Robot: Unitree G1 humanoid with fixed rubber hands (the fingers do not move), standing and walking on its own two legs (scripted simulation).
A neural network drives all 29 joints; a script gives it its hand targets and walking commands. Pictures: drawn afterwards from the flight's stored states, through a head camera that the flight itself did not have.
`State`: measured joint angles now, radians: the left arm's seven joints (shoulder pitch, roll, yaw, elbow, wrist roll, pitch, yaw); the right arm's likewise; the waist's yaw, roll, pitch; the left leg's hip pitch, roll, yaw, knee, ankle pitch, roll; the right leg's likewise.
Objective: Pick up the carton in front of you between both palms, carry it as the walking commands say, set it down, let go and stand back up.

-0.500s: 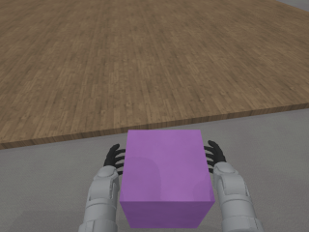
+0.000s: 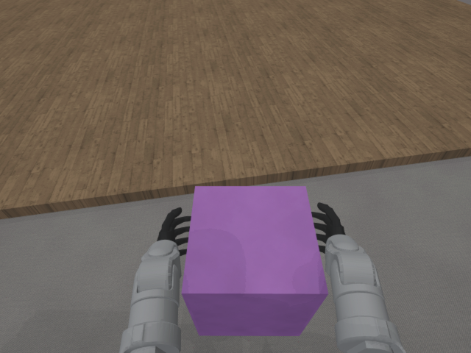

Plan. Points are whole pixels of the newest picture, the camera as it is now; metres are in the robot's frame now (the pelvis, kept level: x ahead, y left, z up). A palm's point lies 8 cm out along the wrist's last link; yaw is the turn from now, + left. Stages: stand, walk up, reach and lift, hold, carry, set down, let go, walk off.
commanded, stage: reach and lift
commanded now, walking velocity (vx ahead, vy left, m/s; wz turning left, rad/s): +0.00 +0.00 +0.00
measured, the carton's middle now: (249, 264) +0.30 +0.00 -0.04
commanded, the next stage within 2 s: hold in 0.44 s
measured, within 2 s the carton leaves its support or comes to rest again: neither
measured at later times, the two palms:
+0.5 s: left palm (166, 244) +0.30 +0.15 +0.04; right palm (336, 238) +0.30 -0.15 +0.04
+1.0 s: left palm (165, 242) +0.29 +0.15 +0.05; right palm (338, 237) +0.29 -0.15 +0.06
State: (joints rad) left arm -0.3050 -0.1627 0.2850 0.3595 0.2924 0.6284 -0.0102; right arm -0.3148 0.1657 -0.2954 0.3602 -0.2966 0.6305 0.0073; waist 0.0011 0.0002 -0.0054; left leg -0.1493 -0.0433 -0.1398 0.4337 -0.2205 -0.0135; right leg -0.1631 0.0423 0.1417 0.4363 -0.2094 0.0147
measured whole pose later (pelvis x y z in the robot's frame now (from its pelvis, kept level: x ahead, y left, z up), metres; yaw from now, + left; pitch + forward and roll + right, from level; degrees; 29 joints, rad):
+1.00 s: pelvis +0.00 +0.00 +0.00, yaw +0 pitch -5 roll +0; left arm -0.29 -0.16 0.24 0.25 0.28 0.76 -0.01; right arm -0.30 0.16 -0.25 0.25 -0.28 0.76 0.01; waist 0.00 0.00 -0.04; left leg -0.13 -0.03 -0.11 0.44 -0.25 -0.01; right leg -0.14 0.03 0.11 0.44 -0.24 0.01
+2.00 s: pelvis +0.46 +0.06 +0.01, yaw -1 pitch +4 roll -2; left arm -0.16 -0.13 0.10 -0.34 0.12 1.20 0.09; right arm -0.17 0.13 -0.12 -0.34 -0.10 1.19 -0.09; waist -0.04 0.02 -0.08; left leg -0.11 0.00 0.21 0.28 -0.25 0.08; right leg -0.62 -0.09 -0.11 0.85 -0.19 0.00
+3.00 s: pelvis +0.90 +0.02 +0.01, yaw +0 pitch +8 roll +2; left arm -0.76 -0.06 0.34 -0.12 0.08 1.27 0.12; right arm -0.79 0.07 -0.27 -0.09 -0.11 1.26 -0.15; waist -0.04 0.03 0.10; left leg -0.39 -0.01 0.08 0.52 -0.14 0.07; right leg -0.33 0.00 -0.05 0.45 -0.21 0.02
